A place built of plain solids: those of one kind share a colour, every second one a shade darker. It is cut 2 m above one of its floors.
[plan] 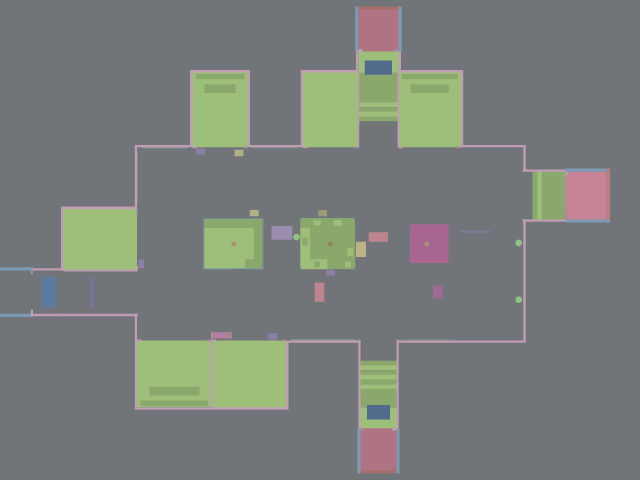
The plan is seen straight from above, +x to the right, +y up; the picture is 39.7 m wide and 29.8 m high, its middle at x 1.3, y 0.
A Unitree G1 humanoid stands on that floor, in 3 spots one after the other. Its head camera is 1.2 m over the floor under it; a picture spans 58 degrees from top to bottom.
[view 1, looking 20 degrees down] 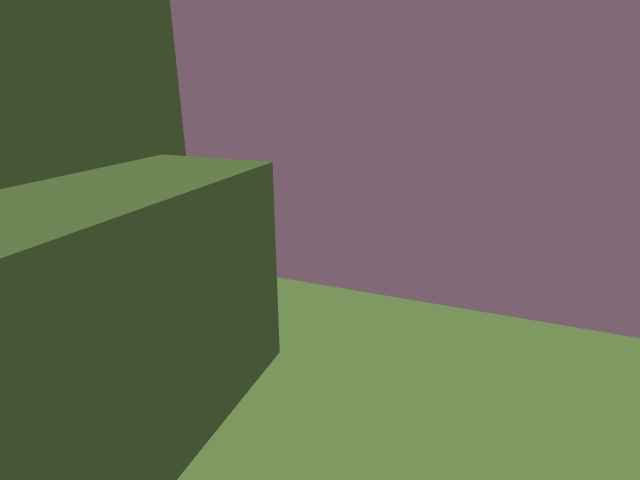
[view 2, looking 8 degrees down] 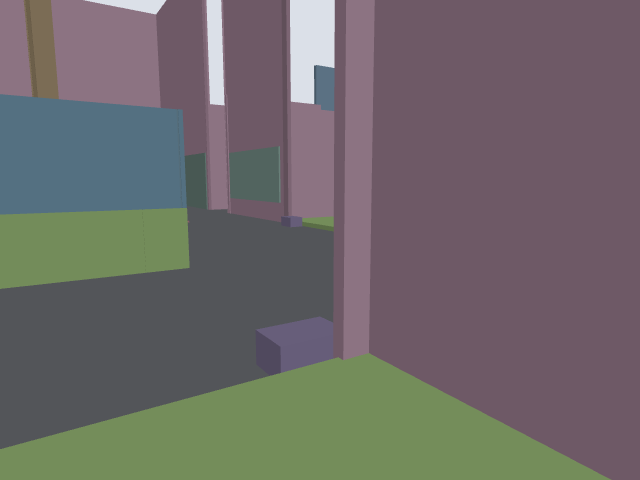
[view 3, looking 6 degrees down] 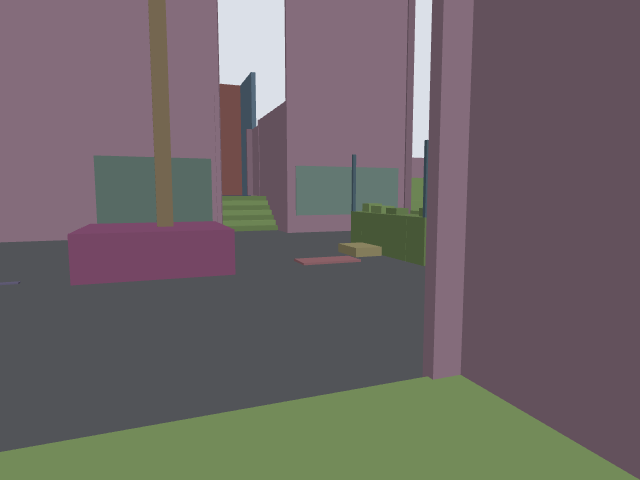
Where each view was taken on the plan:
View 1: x -7.74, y -8.31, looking -159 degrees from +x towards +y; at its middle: wall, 2.64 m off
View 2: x -12.34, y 0.02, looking -33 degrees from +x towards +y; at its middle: ground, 9.48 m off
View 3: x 8.11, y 8.08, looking -111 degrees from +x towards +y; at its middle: ground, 12.63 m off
